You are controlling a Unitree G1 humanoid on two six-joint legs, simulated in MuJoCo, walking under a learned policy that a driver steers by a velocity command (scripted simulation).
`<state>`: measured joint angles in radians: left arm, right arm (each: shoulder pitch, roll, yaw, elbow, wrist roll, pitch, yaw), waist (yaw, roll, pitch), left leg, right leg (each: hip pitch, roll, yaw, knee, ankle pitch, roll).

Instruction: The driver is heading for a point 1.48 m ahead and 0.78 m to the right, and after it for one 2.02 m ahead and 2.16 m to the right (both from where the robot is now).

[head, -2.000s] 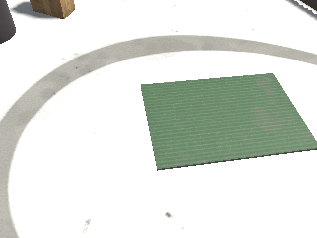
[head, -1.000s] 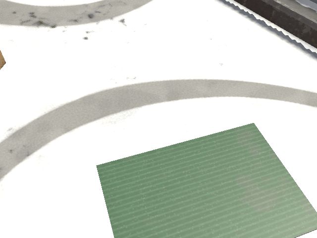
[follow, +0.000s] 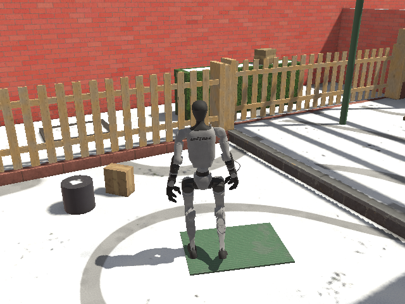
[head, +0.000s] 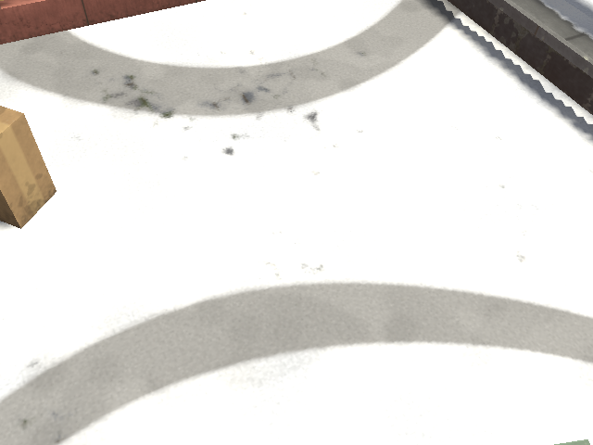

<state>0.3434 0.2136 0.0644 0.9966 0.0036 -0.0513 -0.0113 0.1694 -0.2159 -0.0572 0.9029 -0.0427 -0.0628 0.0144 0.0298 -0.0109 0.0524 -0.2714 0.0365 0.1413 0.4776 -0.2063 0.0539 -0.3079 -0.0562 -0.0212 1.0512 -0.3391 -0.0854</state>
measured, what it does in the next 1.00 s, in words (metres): walks ahead, turning right: right foot, then left foot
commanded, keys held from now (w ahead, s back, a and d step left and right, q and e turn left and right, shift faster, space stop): w+e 1.00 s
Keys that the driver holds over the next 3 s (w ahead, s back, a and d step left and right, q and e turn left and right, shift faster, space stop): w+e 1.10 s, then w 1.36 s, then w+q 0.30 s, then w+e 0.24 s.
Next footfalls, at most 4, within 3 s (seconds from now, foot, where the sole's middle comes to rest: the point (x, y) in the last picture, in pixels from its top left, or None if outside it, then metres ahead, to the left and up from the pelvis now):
0.40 right None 0.36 -0.10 -0.78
0.96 left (349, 342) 0.74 -0.11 -0.79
1.48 right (474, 322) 0.81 -0.44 -0.79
2.04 left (484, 220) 1.16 -0.53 -0.79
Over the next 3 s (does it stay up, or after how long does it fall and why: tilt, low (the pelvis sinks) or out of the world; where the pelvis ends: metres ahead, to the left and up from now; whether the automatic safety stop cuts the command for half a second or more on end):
stays up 1.33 -0.83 -0.01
